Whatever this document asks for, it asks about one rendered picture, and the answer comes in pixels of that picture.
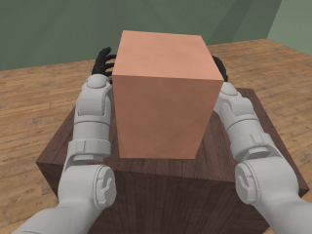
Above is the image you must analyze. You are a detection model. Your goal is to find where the right robot upper arm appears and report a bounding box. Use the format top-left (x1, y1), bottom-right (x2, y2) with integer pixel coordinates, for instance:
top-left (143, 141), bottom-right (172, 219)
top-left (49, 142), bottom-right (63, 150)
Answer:
top-left (235, 156), bottom-right (312, 234)

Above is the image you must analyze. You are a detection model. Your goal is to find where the pedestal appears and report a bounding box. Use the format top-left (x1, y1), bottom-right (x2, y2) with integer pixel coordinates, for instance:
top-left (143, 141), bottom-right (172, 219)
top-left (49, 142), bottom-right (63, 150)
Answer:
top-left (35, 77), bottom-right (310, 234)

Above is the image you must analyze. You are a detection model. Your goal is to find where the left robot upper arm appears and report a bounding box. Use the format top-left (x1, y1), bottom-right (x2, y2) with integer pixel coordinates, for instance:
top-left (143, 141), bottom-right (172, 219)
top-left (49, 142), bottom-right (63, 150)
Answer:
top-left (11, 164), bottom-right (117, 234)

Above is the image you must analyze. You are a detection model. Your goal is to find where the robot left forearm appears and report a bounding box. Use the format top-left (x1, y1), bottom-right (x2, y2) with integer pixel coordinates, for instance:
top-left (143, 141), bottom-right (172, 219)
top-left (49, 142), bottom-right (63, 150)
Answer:
top-left (58, 74), bottom-right (113, 200)

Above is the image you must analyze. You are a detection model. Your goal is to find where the right robot hand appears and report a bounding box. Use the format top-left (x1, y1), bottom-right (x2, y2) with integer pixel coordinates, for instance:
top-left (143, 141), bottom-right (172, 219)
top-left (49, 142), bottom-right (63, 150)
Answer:
top-left (212, 56), bottom-right (228, 82)

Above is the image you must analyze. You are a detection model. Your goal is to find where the left robot hand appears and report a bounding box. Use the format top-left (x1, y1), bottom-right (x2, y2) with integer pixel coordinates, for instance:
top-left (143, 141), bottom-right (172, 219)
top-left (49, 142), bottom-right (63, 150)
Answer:
top-left (92, 47), bottom-right (117, 85)

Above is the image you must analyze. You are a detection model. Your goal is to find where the robot right forearm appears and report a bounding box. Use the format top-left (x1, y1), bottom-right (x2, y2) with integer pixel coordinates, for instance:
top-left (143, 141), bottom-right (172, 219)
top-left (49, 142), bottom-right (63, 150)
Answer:
top-left (214, 82), bottom-right (299, 193)

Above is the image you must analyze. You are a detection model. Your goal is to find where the carton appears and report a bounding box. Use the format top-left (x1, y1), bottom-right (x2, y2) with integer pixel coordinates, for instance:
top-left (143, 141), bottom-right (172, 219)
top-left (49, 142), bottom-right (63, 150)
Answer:
top-left (111, 30), bottom-right (224, 159)

